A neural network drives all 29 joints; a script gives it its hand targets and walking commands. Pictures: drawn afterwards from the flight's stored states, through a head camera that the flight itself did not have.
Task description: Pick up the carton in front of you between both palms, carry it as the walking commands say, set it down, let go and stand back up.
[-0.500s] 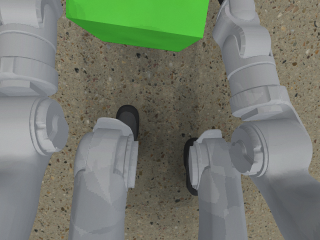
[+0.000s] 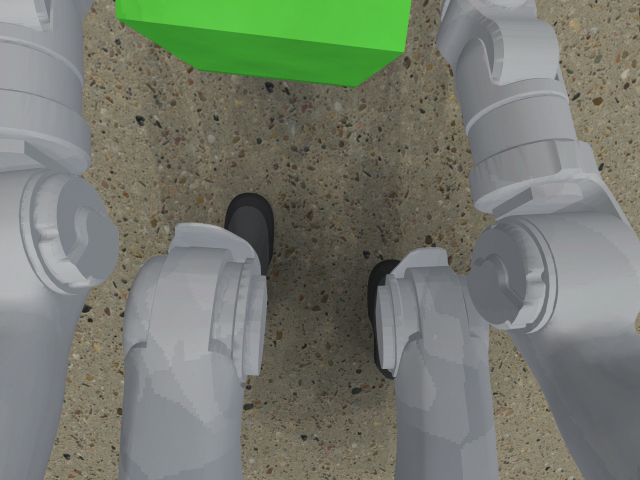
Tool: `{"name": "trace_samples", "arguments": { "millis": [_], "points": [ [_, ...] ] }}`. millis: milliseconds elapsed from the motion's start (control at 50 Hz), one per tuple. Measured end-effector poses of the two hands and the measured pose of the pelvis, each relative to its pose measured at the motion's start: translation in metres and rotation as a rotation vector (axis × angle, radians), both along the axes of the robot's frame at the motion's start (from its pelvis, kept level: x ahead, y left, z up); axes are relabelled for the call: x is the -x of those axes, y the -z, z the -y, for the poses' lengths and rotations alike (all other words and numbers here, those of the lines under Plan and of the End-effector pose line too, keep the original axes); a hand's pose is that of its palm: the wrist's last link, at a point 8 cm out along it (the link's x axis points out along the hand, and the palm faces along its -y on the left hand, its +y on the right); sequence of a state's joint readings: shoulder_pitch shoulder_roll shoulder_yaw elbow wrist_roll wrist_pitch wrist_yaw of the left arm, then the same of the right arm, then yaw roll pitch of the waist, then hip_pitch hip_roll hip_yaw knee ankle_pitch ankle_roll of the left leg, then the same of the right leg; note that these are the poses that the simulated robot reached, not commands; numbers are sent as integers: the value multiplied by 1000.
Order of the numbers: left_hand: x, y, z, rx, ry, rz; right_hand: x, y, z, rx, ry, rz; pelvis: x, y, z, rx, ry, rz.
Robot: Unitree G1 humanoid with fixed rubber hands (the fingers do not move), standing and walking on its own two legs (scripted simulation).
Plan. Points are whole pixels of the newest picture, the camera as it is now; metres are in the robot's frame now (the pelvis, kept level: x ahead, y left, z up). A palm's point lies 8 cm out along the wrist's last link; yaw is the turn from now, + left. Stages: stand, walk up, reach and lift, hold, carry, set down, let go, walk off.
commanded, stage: set down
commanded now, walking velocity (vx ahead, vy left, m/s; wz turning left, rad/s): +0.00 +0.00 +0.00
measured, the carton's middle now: out of the picture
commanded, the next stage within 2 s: let go in 1.78 s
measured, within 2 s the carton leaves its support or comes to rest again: neither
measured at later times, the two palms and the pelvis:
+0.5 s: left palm out of the picture +0.52 +0.30 -0.18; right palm out of the picture +0.57 -0.02 -0.18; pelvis +0.01 +0.00 +0.00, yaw +0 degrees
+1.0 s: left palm out of the picture +0.55 +0.33 -0.11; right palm out of the picture +0.60 -0.03 -0.11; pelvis +0.01 +0.00 +0.02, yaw +1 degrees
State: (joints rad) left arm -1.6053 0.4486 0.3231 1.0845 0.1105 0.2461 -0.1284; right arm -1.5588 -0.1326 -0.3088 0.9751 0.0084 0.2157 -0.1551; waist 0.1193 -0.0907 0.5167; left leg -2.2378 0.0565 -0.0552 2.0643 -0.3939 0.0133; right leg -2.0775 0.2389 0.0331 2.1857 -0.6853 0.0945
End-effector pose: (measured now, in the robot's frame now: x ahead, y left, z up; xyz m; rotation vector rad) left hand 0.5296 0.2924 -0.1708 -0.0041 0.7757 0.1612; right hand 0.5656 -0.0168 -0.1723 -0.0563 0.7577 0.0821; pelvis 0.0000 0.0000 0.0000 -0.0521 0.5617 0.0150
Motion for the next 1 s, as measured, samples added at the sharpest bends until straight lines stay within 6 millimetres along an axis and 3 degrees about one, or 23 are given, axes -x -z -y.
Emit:
{"name": "trace_samples", "arguments": {
  "millis": [400,500,600,700,780,860,1000],
  "points": [
    [1,3,-3,29,12,9,-2,2,3,-20,-45,2,-5,5,3,1,-8,23],
    [5,13,-3,36,-7,-7,-2,6,5,13,-66,-5,-7,4,2,4,-11,19],
    [13,29,-18,-11,-86,-43,-12,12,20,57,-34,-3,-10,4,-3,5,-8,-4],
    [1,27,-35,-42,-119,-5,-22,18,36,58,-4,12,-13,8,-8,0,2,-23],
    [-14,19,-37,-40,-111,39,-25,17,39,54,9,45,-13,10,-11,2,7,-30],
    [-25,1,-35,-33,-106,94,-26,3,36,57,19,96,-12,7,-10,4,0,-25],
    [-24,-57,-38,-31,-117,138,-31,-63,18,60,27,144,-8,-20,-4,12,-22,-30]
  ]
}}
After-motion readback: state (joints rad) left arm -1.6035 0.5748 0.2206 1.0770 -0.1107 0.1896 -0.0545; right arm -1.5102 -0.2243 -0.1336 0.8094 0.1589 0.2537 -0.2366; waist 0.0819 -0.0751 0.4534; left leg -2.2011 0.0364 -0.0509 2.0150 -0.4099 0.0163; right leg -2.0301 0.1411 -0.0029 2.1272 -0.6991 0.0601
